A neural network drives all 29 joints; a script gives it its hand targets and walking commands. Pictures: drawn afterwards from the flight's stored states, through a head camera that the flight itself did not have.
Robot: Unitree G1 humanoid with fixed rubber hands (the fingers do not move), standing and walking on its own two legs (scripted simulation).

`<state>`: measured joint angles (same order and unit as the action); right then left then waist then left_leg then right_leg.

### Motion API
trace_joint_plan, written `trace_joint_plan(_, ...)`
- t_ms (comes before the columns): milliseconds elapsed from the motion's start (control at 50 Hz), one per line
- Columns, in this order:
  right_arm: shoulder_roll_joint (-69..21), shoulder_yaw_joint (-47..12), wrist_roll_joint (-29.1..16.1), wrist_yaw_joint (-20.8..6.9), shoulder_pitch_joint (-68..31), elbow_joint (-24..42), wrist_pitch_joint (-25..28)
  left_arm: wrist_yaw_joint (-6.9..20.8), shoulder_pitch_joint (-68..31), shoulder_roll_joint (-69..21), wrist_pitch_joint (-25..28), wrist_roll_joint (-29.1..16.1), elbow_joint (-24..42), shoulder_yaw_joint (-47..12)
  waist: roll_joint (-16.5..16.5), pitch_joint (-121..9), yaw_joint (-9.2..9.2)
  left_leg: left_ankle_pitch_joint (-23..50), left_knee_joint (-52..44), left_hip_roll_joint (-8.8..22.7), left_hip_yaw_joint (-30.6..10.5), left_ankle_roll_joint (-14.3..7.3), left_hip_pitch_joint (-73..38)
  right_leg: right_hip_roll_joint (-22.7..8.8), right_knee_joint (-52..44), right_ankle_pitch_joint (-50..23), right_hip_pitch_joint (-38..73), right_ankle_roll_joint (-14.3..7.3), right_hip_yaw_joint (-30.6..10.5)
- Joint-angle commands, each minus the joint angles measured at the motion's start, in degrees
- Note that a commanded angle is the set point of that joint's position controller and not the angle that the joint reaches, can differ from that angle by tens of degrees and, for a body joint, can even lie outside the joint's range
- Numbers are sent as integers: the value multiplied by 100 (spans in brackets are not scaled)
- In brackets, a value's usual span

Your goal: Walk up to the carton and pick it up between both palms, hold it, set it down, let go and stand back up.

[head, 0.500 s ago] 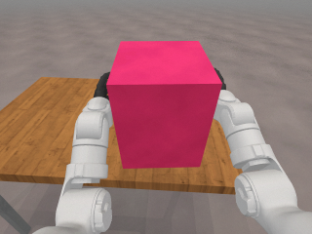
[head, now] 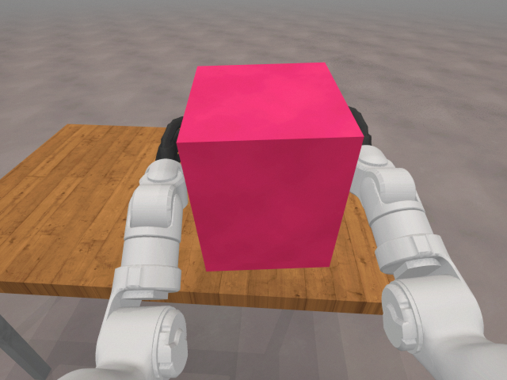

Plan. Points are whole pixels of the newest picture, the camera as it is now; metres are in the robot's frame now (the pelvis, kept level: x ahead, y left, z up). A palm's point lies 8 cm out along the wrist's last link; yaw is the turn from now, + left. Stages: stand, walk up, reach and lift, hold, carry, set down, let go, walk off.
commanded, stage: set down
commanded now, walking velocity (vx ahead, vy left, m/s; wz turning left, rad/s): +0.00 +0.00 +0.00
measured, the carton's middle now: (264, 168) +0.37 +0.00 +0.20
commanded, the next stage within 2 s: none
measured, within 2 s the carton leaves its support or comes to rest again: neither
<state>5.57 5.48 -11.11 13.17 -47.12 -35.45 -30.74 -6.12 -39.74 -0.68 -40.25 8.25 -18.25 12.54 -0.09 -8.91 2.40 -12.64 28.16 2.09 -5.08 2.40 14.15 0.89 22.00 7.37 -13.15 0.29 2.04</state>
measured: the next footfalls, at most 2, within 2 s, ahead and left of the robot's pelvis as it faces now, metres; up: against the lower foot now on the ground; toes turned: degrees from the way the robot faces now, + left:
none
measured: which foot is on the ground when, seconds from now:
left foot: down 0.00-1.00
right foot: down 0.00-1.00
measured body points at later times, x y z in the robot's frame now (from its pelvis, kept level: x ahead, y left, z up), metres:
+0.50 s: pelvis +0.01 +0.01 +0.00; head -0.03 +0.03 +0.45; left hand +0.41 +0.15 +0.19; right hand +0.42 -0.14 +0.19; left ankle +0.03 +0.14 -0.74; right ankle +0.05 -0.12 -0.74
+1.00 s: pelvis +0.02 +0.01 +0.00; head +0.00 +0.03 +0.45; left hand +0.41 +0.15 +0.15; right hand +0.43 -0.14 +0.15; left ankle +0.03 +0.14 -0.74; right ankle +0.05 -0.12 -0.74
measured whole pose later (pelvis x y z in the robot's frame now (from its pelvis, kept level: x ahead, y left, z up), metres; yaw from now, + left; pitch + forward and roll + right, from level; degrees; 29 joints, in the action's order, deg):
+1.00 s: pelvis +0.02 +0.01 +0.00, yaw +0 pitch -2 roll -2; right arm 5.5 5.0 -10.9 8.8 -42.8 -46.2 -9.3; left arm -7.9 -36.1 -5.8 -23.6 10.9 -24.3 16.0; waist -0.1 -1.9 1.3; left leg -14.4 28.1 2.1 -5.1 2.4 11.9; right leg 0.9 18.8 7.6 -9.3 0.7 2.0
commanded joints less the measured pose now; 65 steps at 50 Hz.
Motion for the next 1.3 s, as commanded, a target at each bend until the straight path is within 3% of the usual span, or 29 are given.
trace_joint_plan(0,-4598,-1577,-92,-1069,-5461,682,1339,1190,-5398,-3675,982,-62,-228,-1287,-17,-1451,-276,-144,-1326,-392,454,-234,-196,133,-527,468,1954,170,114)
trace_joint_plan(20,-4605,-1539,11,-1095,-5504,665,1440,1191,-5249,-3615,1049,17,-371,-1173,83,-1516,-376,-168,-1358,-395,482,-262,-158,133,-541,548,2005,194,137)
trace_joint_plan(40,-4636,-1554,32,-1095,-5487,684,1526,1216,-5274,-3606,1108,-3,-306,-1255,171,-1575,-311,-24,-1343,-421,500,-261,-257,148,-543,393,2038,241,171)
trace_joint_plan(80,-4557,-1513,124,-1159,-5399,479,1709,1200,-5296,-3599,1264,64,-288,-1202,131,-1588,-364,-73,-1358,-425,532,-287,-262,133,-565,490,2086,239,167)
trace_joint_plan(160,-4995,-2153,-86,-1188,-6198,1415,2196,877,-5875,-4050,1694,-485,531,-2130,124,-2955,-454,852,-1051,-436,515,-180,-566,260,-357,-498,2349,257,208)
trace_joint_plan(180,-5089,-2304,-187,-1178,-6219,1686,2284,772,-6084,-4226,1829,-702,836,-2433,20,-3543,-343,1238,-899,-438,454,-106,-694,296,-290,-870,2340,253,225)
trace_joint_plan(240,-5235,-2744,-363,-1079,-6212,2147,2451,509,-5911,-4457,2040,-1015,1173,-2996,-61,-4409,-310,2073,-571,-430,355,-4,-972,375,-217,-1700,2305,189,225)
trace_joint_plan(260,-5126,-2709,-363,-1049,-5985,1923,2411,464,-5689,-4466,2026,-921,1024,-2994,-150,-4219,-274,2121,-540,-415,318,29,-1061,396,-277,-1668,2220,157,227)
trace_joint_plan(300,-4868,-2611,-301,-1021,-5413,1487,2292,488,-5175,-4235,1906,-684,653,-2712,-29,-3507,-314,2002,-628,-416,345,-1,-1133,357,-392,-1464,2180,157,206)
trace_joint_plan(360,-4387,-2173,-266,-958,-4942,1125,2156,667,-4489,-4057,1631,-424,23,-2402,10,-2540,-85,1662,-805,-438,305,-23,-1108,316,-540,-1161,2151,184,199)
trace_joint_plan(440,-3950,-1707,-167,-1013,-4674,521,2049,862,-4140,-3933,1414,-36,-430,-1916,2,-1552,-33,1219,-1005,-404,289,-29,-1070,321,-682,-482,1800,158,282)
trace_joint_plan(480,-3812,-1617,-111,-1087,-4608,387,2069,905,-3994,-3852,1356,115,-464,-1762,-9,-1353,-149,1063,-1083,-386,319,-23,-988,309,-689,-316,1791,139,288)
trace_joint_plan(540,-3837,-1560,-32,-1157,-4651,428,2202,880,-4248,-3945,1471,63,-88,-1894,-85,-1712,-110,1267,-1012,-365,316,53,-1104,325,-624,-456,1831,87,311)
trace_joint_plan(560,-3822,-1585,-20,-1195,-4661,385,2241,851,-4280,-4019,1521,41,20,-2017,-168,-1926,-117,1488,-968,-336,325,115,-1274,360,-584,-600,1827,64,351)
trace_joint_plan(620,-4135,-2039,-192,-1199,-5088,1120,2532,646,-4485,-4312,1806,-333,644,-2644,-233,-3070,-192,2460,-626,-324,263,241,-1644,440,-460,-1284,1799,43,406)
trace_joint_plan(680,-4292,-2333,-244,-1181,-5055,1500,2680,472,-4327,-4496,2018,-469,830,-2873,-208,-3796,-306,3260,-354,-318,257,305,-1785,504,-399,-1919,1850,23,388)
trace_joint_plan(760,-4302,-2555,-360,-1163,-4848,1818,2845,270,-4280,-4650,2230,-599,1229,-3268,-422,-4125,-261,4289,-53,-229,156,472,-2245,587,-367,-2260,1512,-38,414)
trace_joint_plan(840,-3937,-2178,-159,-1208,-4645,1212,2800,281,-3855,-4466,2148,-368,419,-2976,-294,-3052,-279,3275,-317,-251,236,383,-1858,527,-531,-1643,1377,-57,358)
trace_joint_plan(960,-3626,-1429,250,-1427,-4614,3,2713,362,-4196,-4248,2123,-75,-566,-2331,-234,-1965,-323,1560,-800,-234,340,268,-1216,420,-644,-316,1108,-61,345)
trace_joint_plan(1020,-3664,-1151,496,-1550,-4528,-263,2751,410,-4302,-4140,2194,41,-710,-2094,-164,-1727,-380,947,-1019,-230,414,201,-902,371,-617,22,1053,-47,371)
trace_joint_plan(1060,-3664,-1076,601,-1644,-4670,-368,2829,335,-4631,-4237,2336,-65,-576,-2256,-236,-2073,-336,938,-982,-194,394,221,-922,379,-560,5,888,-83,405)
trace_joint_plan(1100,-3851,-1245,571,-1698,-4938,-64,2939,245,-4828,-4330,2471,-176,-476,-2360,-199,-2344,-455,1038,-939,-196,390,193,-888,382,-513,-119,927,-76,405)
trace_joint_plan(1120,-3887,-1221,603,-1717,-5009,-41,2997,197,-4997,-4422,2588,-275,-457,-2486,-231,-2594,-387,1132,-873,-206,393,222,-829,391,-484,-206,885,-84,405)
trace_joint_plan(1160,-4093,-1327,627,-1726,-5107,138,3120,57,-5258,-4589,2787,-404,-176,-2729,-292,-3180,-408,1710,-677,-176,348,308,-1013,440,-416,-535,807,-104,425)
trace_joint_plan(1220,-4073,-1325,678,-1738,-5061,183,3211,-60,-5146,-4681,2957,-428,-281,-2819,-302,-3525,-404,2121,-509,-135,346,349,-1193,480,-372,-709,644,-147,413)
trace_joint_plan(1280,-3843,-1254,802,-1761,-4604,-197,3186,-90,-4758,-4523,2990,-221,-540,-2621,-332,-3222,-454,2344,-498,-95,339,389,-1296,499,-418,-747,610,-155,425)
